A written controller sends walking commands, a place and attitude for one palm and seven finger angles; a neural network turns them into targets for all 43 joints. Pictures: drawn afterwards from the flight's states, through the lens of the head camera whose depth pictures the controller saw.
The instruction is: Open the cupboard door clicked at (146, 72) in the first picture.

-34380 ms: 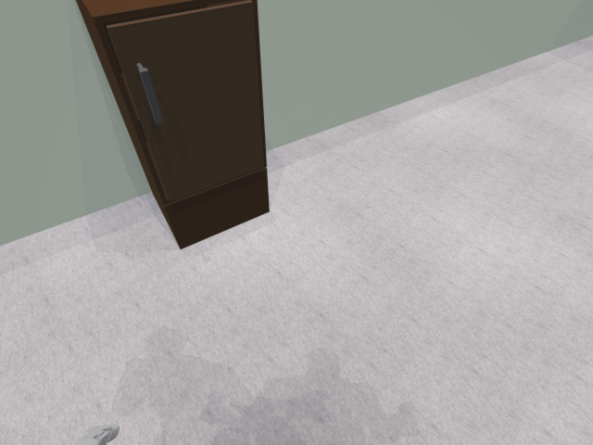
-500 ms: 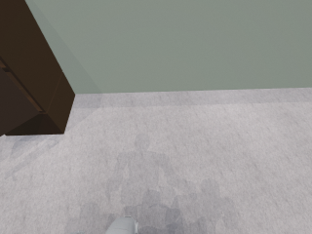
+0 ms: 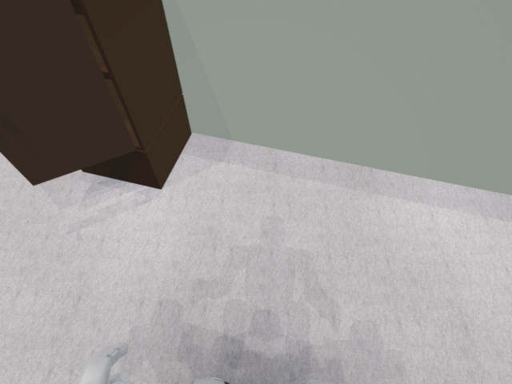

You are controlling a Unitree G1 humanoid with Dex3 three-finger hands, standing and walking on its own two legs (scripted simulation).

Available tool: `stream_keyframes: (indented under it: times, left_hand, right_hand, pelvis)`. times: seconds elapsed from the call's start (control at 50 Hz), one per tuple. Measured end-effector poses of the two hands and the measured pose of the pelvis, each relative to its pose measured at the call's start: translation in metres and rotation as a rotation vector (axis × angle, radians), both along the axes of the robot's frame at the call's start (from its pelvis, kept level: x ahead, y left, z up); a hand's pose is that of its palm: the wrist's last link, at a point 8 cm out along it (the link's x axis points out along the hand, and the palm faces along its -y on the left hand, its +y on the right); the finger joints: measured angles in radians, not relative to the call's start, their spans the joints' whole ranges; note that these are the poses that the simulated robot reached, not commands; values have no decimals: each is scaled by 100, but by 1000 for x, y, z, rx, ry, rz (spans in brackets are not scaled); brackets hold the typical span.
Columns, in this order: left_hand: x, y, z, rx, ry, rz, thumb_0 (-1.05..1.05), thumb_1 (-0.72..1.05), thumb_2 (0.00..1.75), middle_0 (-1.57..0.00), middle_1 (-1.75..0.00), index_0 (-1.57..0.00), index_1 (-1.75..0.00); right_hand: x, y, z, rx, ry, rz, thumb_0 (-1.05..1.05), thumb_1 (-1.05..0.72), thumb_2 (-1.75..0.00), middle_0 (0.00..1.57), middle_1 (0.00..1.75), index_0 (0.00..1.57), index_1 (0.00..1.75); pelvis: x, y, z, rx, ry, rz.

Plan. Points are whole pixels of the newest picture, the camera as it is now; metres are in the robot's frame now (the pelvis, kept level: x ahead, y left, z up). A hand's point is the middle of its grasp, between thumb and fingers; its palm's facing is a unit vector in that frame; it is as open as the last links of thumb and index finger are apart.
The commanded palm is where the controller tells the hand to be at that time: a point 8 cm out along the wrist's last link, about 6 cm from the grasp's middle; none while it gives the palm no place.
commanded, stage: turn to face it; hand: left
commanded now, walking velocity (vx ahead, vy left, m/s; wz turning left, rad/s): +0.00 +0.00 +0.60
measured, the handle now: out of the picture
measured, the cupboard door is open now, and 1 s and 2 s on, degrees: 43 43 43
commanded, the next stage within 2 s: take the last steps up to it in 0.74 s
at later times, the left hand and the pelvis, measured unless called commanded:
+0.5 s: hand out of the picture +0.00 +0.22 -0.18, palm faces +0.35 -0.91 -0.25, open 7.4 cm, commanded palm none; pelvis +0.02 -0.01 -0.01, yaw +19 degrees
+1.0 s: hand out of the picture -0.01 +0.14 -0.16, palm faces +0.52 -0.83 -0.20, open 7.4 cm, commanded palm none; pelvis +0.05 -0.03 +0.01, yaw +29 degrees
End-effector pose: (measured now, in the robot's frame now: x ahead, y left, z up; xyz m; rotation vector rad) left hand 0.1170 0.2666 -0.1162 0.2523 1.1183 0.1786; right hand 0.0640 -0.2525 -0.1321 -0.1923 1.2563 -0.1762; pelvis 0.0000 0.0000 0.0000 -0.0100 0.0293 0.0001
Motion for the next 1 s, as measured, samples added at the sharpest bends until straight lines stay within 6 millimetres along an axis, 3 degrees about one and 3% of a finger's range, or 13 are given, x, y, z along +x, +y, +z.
stream_keyframes:
  times: [0.08, 0.22, 0.32, 0.38, 0.44, 0.54, 0.64, 0.78, 0.9, 1.0]
  left_hand:
    - [-12, -16, 2, 26, -27, 30, 1, 90, 90, -20, -30, -20, -30]
    - [-57, -38, 0, -26, 48, 141, 1, 90, 90, -20, -30, -20, -30]
    - [-94, -38, -17, -75, 96, 240, 1, 90, 90, -20, -30, -21, -30]
    - [-118, -26, -35, -97, 129, 306, 1, 90, 90, -20, -30, -21, -30]
    - [-135, -14, -42, -91, 175, 361, 1, 90, 90, -20, -30, -21, -30]
    - [-135, -3, -27, -70, 148, 412, 1, 90, 90, -20, -30, -20, -30]
    - [-124, -6, -11, -42, 91, 431, 1, 91, 90, -20, -30, -20, -30]
    - [-120, -37, -7, -6, 58, 455, 1, 91, 90, -20, -30, -20, -30]
    - [-138, -69, -7, -71, 110, 509, 1, 90, 90, -20, -30, -20, -30]
    - [-160, -84, -16, -141, 135, 578, 1, 90, 90, -20, -30, -21, -30]
  right_hand:
    - [7, -19, -15, 17, 22, 22, 1, -91, -90, 20, 30, 20, 30]
    - [41, -27, -2, 8, 38, 115, 1, -91, -90, 20, 30, 19, 30]
    - [85, -9, 5, -14, 1, 229, 1, -91, -90, 20, 30, 19, 30]
    - [114, 10, 4, -35, -60, 301, 1, -91, -90, 20, 30, 19, 30]
    - [131, 27, 8, -45, -105, 355, 1, -91, -90, 20, 30, 19, 30]
    - [137, 40, 16, -44, -99, 410, 1, -91, -90, 20, 30, 20, 30]
    - [139, 41, 9, -8, -68, 439, 1, -91, -90, 20, 30, 20, 30]
    - [151, 25, -14, 45, -31, 441, 1, -91, -90, 20, 30, 20, 30]
    - [161, 23, -4, 30, 5, 462, 1, -91, -90, 20, 30, 20, 30]
    - [172, 41, 6, 7, 19, 532, 1, -91, -90, 20, 30, 19, 30]
  pelvis:
    - [0, -16, -7, 15, -5, 53]
    - [8, -23, 4, 47, -21, 158]
    - [13, -18, 1, 52, -21, 227]
    - [16, -7, -12, 32, -18, 267]
    - [15, -4, -14, 35, -20, 297]
    - [17, -7, -3, 7, -20, 342]
    - [23, -16, 1, 2, -17, 375]
    - [38, -37, -8, 29, -22, 422]
    - [46, -37, 3, 43, -20, 461]
    - [50, -27, 6, 40, -19, 503]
